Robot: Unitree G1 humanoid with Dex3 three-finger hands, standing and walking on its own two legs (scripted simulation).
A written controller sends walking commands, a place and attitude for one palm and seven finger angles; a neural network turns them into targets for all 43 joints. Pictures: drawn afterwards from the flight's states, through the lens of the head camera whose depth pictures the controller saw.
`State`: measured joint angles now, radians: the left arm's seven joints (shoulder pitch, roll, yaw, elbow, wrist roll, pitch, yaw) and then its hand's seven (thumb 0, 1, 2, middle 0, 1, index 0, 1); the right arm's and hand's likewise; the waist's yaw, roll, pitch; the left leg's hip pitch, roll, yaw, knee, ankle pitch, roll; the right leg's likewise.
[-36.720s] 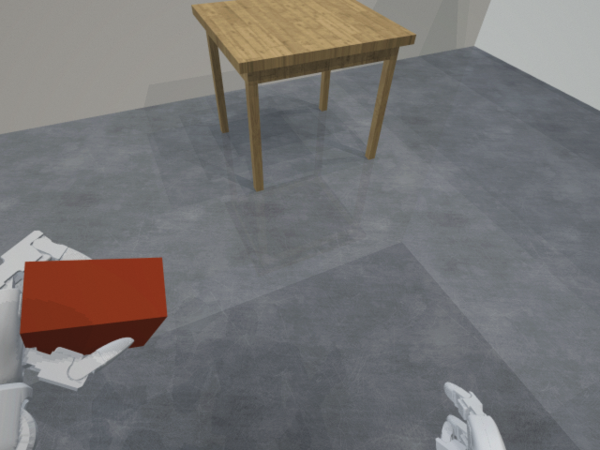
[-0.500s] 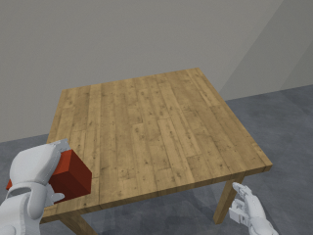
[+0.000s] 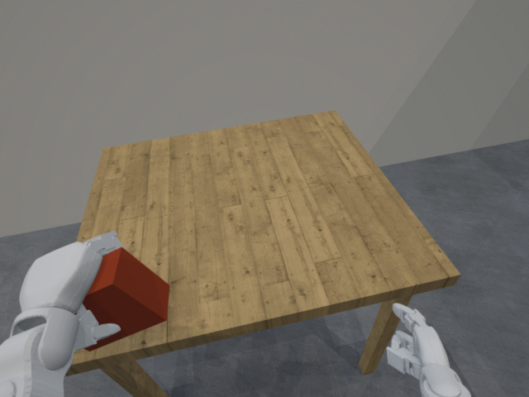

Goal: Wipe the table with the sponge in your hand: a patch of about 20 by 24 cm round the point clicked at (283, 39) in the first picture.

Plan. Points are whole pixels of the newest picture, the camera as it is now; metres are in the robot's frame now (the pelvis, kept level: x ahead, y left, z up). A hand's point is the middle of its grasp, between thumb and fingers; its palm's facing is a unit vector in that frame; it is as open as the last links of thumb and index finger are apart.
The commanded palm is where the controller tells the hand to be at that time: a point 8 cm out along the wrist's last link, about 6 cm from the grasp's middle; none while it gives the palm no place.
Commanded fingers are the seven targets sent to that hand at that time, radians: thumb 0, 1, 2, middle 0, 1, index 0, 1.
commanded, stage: step back with the hand held close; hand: left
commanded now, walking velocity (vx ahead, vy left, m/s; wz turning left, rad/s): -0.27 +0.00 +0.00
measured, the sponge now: (113, 307) +0.19 +0.26 +0.07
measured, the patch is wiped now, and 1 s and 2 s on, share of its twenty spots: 1.00 1.00 1.00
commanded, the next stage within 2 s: stop stepping back and stand still in 1.40 s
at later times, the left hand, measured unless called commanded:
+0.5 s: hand (69, 305) +0.16 +0.27 +0.14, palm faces +0.34 -0.85 -0.41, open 10.2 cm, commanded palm +0.11 +0.31 +0.17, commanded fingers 0.00 0.10 1.30 -1.20 -1.60 -1.20 -1.60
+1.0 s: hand (35, 361) +0.09 +0.26 +0.14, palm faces +0.37 -0.87 -0.32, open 10.2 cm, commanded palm +0.04 +0.31 +0.17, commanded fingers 0.00 0.10 1.30 -1.20 -1.60 -1.20 -1.60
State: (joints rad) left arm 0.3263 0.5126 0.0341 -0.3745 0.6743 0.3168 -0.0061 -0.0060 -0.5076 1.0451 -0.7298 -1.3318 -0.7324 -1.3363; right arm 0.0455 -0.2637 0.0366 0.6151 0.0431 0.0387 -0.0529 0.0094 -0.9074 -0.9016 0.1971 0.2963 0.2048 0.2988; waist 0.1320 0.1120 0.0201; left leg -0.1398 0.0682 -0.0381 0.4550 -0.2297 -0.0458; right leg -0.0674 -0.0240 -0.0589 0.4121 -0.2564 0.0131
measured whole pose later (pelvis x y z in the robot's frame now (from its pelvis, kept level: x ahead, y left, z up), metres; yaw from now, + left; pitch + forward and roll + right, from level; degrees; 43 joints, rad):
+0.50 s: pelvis -0.05 +0.02 -0.02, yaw +0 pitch +1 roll -2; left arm 0.55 0.41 0.34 -0.54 -0.07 -0.10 0.12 -0.01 -0.51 1.05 -0.73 -1.33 -0.73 -1.34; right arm 0.23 -0.23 0.02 0.57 0.02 -0.01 -0.08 0.01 -0.91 -0.90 0.20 0.30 0.20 0.30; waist -0.02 0.01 -0.01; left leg -0.43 0.05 -0.05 0.65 -0.24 -0.02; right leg -0.34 -0.04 -0.06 0.57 -0.25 0.05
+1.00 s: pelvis -0.12 +0.03 -0.03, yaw +1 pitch -1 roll -3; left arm 0.46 0.39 0.30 -0.61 -0.04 -0.15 0.15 -0.01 -0.51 1.05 -0.73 -1.33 -0.74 -1.34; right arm 0.16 -0.23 0.03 0.58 0.00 -0.06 -0.08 0.01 -0.90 -0.90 0.20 0.30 0.21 0.30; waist 0.00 -0.03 0.04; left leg -0.55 0.04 -0.08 0.74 -0.27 -0.01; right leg -0.45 -0.04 -0.07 0.65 -0.20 0.04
